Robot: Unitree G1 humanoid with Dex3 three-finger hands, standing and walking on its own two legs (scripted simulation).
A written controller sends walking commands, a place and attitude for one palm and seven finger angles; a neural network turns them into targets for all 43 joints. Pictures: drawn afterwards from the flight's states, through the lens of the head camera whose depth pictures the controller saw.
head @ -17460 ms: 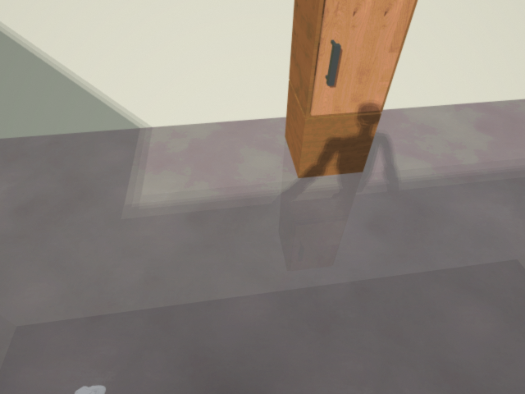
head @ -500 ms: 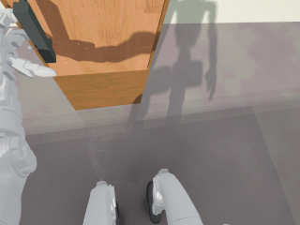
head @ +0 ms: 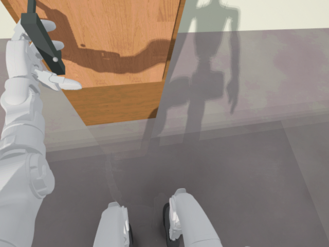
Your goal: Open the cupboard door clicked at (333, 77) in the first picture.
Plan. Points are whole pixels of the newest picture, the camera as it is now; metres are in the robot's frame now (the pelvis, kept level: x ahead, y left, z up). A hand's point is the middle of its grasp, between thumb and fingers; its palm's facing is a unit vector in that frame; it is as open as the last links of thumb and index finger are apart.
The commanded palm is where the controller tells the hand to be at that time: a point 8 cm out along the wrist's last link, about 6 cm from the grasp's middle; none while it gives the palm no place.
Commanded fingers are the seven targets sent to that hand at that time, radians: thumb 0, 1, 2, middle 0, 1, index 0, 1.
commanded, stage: slide the fingers in behind the handle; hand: left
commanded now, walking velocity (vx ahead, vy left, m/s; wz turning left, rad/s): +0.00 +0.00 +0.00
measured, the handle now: (47, 40) +0.58 +0.21 +0.04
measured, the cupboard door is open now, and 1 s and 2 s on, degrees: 0 0 24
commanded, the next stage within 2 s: close the thumb around the handle in 0.58 s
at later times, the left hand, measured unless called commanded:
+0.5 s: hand (59, 59) +0.53 +0.19 +0.04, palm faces +0.07 -1.00 -0.02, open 14.1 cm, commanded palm +0.51 +0.21 +0.04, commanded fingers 0.00 -0.50 0.30 -0.30 -1.20 -0.30 -1.20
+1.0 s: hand (59, 60) +0.53 +0.18 +0.03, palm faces +0.07 -1.00 -0.02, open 11.2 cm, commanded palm +0.51 +0.21 +0.04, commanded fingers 0.00 0.45 0.71 -0.37 -1.30 -0.37 -1.30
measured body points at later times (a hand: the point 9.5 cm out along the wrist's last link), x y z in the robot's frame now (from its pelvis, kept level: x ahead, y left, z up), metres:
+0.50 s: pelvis +0.00 +0.00 +0.00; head +0.18 +0.03 +0.41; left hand +0.52 +0.24 +0.04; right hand +0.01 -0.26 -0.11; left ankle +0.00 +0.09 -0.61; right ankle +0.05 -0.12 -0.61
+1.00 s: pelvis +0.00 +0.00 +0.00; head +0.18 +0.03 +0.42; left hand +0.52 +0.24 +0.04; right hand +0.02 -0.26 -0.11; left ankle +0.00 +0.09 -0.61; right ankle +0.05 -0.12 -0.61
